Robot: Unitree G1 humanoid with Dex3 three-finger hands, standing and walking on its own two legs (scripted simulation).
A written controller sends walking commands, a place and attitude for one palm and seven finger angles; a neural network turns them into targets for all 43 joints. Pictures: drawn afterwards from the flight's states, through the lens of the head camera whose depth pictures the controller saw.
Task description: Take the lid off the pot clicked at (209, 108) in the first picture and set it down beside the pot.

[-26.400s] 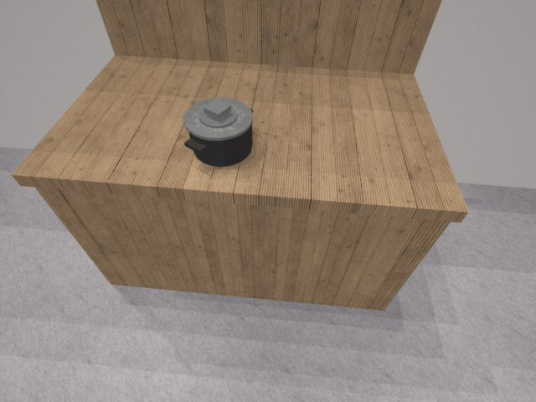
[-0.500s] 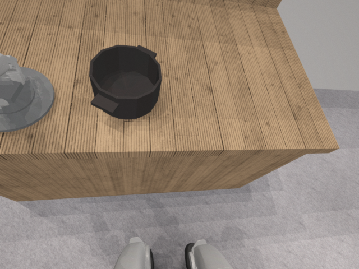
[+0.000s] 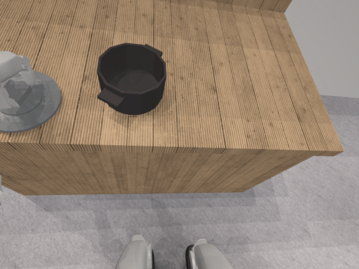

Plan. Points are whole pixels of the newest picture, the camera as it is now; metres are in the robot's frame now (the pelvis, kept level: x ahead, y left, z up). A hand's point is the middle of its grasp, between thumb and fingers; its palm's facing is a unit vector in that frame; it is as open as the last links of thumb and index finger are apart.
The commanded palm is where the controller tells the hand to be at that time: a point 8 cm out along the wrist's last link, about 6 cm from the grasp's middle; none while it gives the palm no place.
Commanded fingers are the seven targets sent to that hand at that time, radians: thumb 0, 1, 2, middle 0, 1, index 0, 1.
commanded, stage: open the fingers wide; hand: left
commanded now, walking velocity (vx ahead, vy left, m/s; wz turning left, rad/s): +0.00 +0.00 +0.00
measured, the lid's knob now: (15, 92) +0.50 +0.35 -0.01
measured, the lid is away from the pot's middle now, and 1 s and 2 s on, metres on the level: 0.26 0.26 0.26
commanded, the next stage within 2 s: raise the empty hand in 0.42 s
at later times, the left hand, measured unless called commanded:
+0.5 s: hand (10, 87) +0.49 +0.34 +0.03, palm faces -0.48 -0.11 -0.87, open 10.9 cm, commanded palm +0.55 +0.32 +0.08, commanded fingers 0.00 0.03 0.55 -0.32 -0.92 -0.32 -0.92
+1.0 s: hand out of the picture +0.49 +0.34 +0.08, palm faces -0.44 -0.12 -0.89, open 11.0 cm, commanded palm +0.54 +0.32 +0.13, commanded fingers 0.00 0.03 0.55 -0.32 -0.92 -0.32 -0.92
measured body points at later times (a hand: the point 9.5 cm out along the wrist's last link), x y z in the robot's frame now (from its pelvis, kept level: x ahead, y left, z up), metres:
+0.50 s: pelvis +0.01 -0.01 +0.00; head +0.15 +0.05 +0.43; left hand +0.51 +0.34 +0.08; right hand -0.01 -0.29 -0.09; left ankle +0.04 +0.02 -0.68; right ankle +0.03 -0.20 -0.67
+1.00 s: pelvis +0.02 -0.01 +0.02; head +0.13 +0.04 +0.45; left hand +0.51 +0.34 +0.13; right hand +0.02 -0.29 -0.08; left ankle +0.04 +0.02 -0.68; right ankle +0.03 -0.20 -0.67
